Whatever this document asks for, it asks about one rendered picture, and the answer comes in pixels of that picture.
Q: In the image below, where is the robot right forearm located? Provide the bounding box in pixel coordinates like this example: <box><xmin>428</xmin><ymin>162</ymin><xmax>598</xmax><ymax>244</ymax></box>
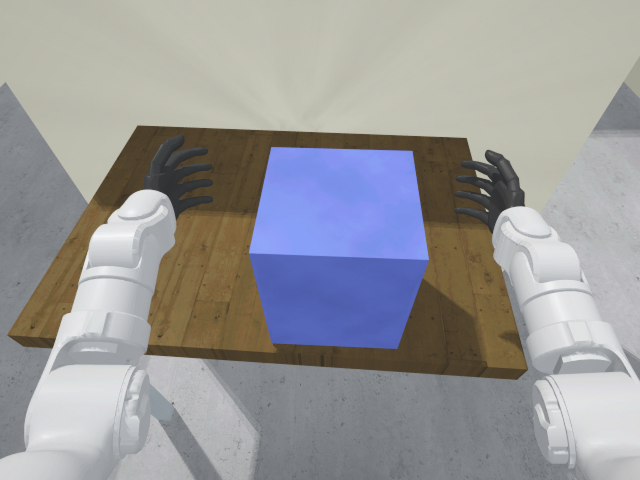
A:
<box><xmin>492</xmin><ymin>206</ymin><xmax>640</xmax><ymax>388</ymax></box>

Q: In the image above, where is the left robot upper arm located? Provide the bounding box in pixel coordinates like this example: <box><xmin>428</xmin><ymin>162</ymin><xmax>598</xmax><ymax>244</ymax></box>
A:
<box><xmin>0</xmin><ymin>364</ymin><xmax>151</xmax><ymax>480</ymax></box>

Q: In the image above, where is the table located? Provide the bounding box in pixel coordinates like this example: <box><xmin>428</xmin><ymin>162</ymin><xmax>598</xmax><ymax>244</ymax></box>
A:
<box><xmin>7</xmin><ymin>125</ymin><xmax>528</xmax><ymax>421</ymax></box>

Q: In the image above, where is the robot left hand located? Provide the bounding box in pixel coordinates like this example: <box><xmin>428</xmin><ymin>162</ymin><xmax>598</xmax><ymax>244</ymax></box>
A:
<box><xmin>144</xmin><ymin>134</ymin><xmax>213</xmax><ymax>220</ymax></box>

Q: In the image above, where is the carton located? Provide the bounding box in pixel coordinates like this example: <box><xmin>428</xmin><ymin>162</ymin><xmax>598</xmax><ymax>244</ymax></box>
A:
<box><xmin>249</xmin><ymin>147</ymin><xmax>429</xmax><ymax>349</ymax></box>

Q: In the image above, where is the robot right hand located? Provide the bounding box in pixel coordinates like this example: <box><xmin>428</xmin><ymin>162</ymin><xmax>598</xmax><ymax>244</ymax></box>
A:
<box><xmin>454</xmin><ymin>150</ymin><xmax>525</xmax><ymax>234</ymax></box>

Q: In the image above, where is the robot left forearm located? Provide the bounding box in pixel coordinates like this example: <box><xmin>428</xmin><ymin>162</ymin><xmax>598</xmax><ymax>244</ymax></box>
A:
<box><xmin>24</xmin><ymin>190</ymin><xmax>176</xmax><ymax>450</ymax></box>

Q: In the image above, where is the right robot upper arm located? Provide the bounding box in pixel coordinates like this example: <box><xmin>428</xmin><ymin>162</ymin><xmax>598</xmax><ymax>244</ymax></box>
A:
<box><xmin>532</xmin><ymin>372</ymin><xmax>640</xmax><ymax>480</ymax></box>

